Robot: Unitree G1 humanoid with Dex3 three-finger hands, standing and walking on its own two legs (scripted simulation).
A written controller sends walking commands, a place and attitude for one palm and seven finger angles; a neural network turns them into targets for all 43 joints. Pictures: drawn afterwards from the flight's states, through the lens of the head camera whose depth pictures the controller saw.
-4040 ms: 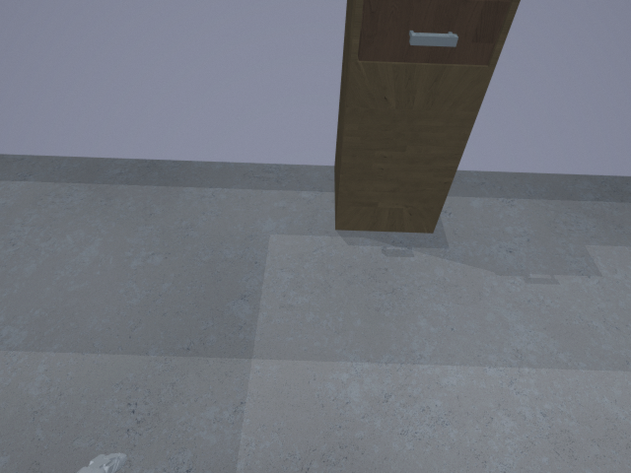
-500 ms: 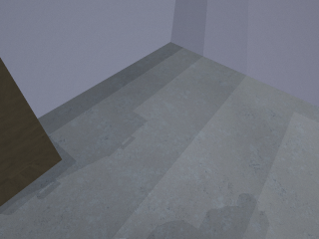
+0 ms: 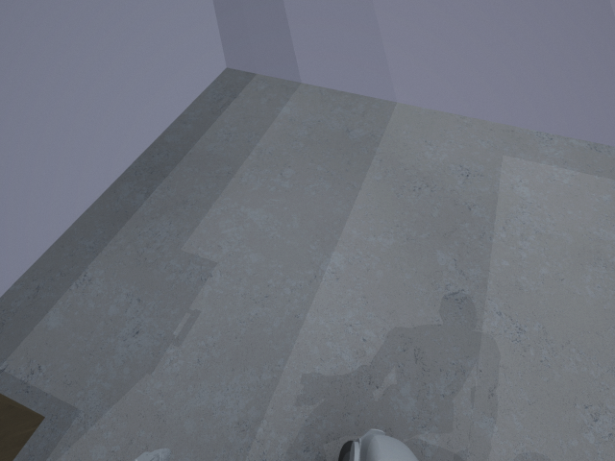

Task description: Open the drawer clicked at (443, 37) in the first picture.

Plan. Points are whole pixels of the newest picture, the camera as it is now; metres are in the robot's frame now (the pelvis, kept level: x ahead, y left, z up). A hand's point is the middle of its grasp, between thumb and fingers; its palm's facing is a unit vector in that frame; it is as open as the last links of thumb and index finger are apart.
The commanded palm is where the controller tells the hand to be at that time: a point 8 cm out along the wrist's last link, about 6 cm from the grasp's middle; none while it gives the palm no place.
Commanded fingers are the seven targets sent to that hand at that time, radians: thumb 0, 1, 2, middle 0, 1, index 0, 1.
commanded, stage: turn to face it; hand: left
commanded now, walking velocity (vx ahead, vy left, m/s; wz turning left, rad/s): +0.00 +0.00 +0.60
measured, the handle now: out of the picture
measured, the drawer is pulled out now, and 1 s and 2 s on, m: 0.00 0.00 0.00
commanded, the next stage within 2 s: take the last steps up to it in 1.90 s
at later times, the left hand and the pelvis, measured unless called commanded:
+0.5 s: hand out of the picture +0.07 +0.24 -0.17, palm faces +0.32 -0.93 -0.17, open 7.3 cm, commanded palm none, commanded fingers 0.00 0.90 0.90 -0.20 -0.30 -0.20 -0.30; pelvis +0.04 +0.03 +0.01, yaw +17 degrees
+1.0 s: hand out of the picture +0.04 +0.18 -0.11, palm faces +0.56 -0.78 -0.28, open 7.4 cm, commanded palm none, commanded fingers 0.00 0.90 0.90 -0.20 -0.30 -0.20 -0.30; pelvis +0.05 -0.04 +0.03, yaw +35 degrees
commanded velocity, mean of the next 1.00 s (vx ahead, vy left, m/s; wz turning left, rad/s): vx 0.00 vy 0.00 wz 0.60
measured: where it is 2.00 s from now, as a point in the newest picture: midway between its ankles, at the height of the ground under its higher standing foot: outside the picture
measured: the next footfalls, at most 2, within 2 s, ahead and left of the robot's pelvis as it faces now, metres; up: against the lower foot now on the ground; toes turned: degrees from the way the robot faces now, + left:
left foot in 0.42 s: +0.07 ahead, +0.13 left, +0.00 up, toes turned +24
right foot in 0.90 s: +0.15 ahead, -0.11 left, +0.00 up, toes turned +28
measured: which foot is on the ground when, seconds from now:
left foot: up 0.00-0.40, down 0.42-0.90, up 0.92-1.00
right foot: down 0.00-0.42, up 0.44-0.88, down 0.90-1.00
